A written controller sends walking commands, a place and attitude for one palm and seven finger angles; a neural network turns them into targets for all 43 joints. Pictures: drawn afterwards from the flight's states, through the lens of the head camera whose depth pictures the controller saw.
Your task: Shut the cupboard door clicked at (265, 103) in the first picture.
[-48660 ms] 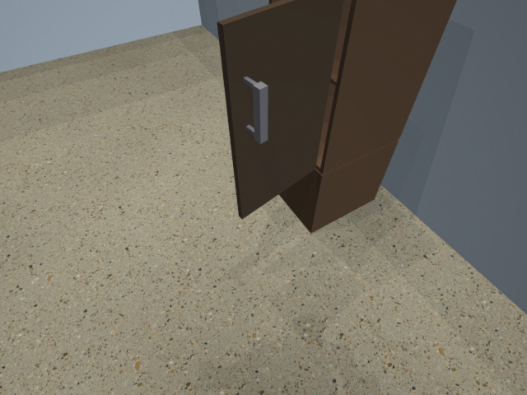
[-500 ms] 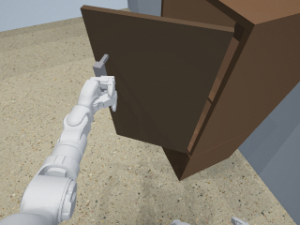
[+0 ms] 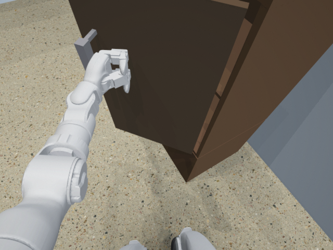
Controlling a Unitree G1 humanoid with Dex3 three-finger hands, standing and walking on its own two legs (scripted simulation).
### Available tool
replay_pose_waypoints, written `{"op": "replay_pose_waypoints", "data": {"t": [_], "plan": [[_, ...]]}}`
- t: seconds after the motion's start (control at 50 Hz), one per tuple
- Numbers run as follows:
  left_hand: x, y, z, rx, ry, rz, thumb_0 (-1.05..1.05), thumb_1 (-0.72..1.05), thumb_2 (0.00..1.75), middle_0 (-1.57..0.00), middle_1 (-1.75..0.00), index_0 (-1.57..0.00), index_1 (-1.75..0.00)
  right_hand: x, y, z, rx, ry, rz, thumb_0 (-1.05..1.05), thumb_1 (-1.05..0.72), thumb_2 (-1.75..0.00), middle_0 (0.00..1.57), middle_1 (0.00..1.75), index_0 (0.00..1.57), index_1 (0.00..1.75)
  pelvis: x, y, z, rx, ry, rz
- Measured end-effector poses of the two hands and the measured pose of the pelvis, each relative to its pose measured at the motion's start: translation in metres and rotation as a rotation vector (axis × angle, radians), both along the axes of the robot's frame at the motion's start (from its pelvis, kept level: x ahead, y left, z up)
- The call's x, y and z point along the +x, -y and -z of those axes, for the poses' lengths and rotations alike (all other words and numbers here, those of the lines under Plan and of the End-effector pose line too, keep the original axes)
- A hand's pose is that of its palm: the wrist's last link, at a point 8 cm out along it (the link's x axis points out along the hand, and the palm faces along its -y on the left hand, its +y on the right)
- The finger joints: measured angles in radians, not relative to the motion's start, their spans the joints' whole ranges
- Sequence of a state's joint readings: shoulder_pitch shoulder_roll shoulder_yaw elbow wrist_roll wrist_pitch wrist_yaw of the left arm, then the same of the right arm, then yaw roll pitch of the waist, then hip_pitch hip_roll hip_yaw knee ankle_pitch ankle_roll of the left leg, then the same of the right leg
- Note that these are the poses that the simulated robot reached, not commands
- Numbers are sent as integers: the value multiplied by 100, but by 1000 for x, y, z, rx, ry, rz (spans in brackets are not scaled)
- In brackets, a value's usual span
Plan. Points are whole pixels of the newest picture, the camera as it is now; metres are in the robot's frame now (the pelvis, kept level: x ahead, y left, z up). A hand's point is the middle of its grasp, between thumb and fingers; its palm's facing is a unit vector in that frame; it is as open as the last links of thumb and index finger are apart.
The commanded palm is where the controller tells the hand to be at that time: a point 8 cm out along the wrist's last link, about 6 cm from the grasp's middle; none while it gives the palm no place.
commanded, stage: push the door shut along its arc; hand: left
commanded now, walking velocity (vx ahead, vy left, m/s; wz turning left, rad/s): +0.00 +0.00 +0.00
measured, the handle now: (95, 61) +0.56 +0.12 +0.10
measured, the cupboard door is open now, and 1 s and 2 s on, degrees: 39 23 23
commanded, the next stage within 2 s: pull the fist back off the door in 0.58 s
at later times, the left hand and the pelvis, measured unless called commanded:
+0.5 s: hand (134, 66) +0.52 +0.02 +0.11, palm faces -0.47 -0.88 -0.02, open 3.1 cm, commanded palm +0.55 +0.06 +0.10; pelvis +0.01 -0.01 -0.01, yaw +1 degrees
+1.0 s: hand (148, 65) +0.54 -0.01 +0.09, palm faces -0.04 -1.00 -0.04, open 3.1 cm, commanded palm +0.51 +0.05 +0.10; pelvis +0.02 -0.02 -0.01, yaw -1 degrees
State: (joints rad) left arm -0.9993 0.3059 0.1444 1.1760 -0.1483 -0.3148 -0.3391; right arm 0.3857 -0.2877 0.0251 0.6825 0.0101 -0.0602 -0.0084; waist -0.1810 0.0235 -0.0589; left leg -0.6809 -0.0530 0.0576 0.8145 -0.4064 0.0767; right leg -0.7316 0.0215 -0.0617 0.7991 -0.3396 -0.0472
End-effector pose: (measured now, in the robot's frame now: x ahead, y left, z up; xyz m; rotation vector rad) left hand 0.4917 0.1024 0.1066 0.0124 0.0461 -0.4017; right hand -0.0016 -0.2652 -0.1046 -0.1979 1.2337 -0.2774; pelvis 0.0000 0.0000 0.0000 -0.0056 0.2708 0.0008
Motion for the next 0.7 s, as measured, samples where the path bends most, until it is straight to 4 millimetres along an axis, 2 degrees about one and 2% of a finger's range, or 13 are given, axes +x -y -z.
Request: {"op": "replay_pose_waypoints", "data": {"t": [0.2,0.36,0.52,0.7], "plan": [[19,5,-1,19,-6,29,-1,85,91,-130,-150,-130,-150,-11,2,2,14,-57,38,0,-91,-90,20,30,20,30,8,7,1,0,-26,10],[27,10,-3,31,-28,62,-1,87,93,-130,-150,-130,-150,-3,10,4,-2,-72,15,0,-91,-90,20,30,20,30,9,12,3,-3,-43,-9],[38,24,-4,36,-33,92,0,93,98,-130,-150,-130,-150,7,21,9,-37,-67,-17,0,-91,-90,20,30,20,30,7,15,10,-4,-76,-29],[55,40,-4,32,-29,121,1,98,100,-130,-150,-130,-150,1,24,15,-48,-88,-2,0,-91,-90,20,30,20,30,7,17,19,-4,-113,-24]]}}
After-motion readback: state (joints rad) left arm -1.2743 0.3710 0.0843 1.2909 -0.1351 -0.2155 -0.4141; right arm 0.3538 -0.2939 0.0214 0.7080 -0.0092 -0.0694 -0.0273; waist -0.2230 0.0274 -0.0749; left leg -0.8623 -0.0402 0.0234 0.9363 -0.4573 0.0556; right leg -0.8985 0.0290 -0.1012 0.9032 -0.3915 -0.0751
